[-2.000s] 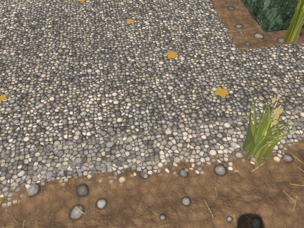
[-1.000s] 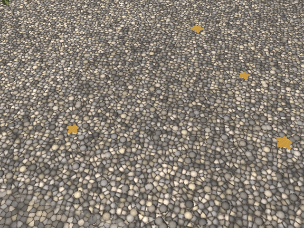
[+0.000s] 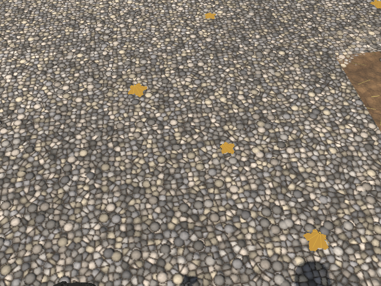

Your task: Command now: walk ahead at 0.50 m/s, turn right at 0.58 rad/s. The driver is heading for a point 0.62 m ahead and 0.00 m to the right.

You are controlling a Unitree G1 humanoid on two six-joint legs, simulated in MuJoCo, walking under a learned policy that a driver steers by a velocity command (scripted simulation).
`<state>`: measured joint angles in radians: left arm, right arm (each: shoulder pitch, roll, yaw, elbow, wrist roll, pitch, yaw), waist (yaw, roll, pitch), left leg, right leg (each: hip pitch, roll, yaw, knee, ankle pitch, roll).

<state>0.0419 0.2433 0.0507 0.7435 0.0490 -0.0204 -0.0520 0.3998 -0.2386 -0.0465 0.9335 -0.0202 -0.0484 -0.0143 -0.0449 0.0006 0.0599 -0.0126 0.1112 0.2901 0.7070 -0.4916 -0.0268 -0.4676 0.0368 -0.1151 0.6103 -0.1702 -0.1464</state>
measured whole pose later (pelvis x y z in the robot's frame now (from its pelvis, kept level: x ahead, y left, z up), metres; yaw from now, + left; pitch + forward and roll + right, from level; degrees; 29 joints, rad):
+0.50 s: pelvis +0.27 +0.00 +0.01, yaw -8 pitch +1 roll -1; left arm 0.42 0.27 0.05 0.90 0.03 -0.07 0.01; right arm 0.08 -0.24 -0.02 0.74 -0.02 -0.03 0.04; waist 0.06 0.02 0.03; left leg -0.53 0.02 0.07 0.57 -0.11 0.07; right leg 0.14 0.11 0.06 0.22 -0.37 -0.10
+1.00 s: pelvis +0.48 -0.01 +0.02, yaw +2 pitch +0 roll +2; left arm 0.15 0.24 0.01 0.81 0.02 -0.01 0.01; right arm 0.31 -0.24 -0.04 0.87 -0.02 -0.02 -0.01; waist -0.04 -0.04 0.05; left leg -0.09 -0.15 -0.08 0.37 -0.27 0.10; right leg -0.46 -0.01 0.01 0.65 -0.17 -0.01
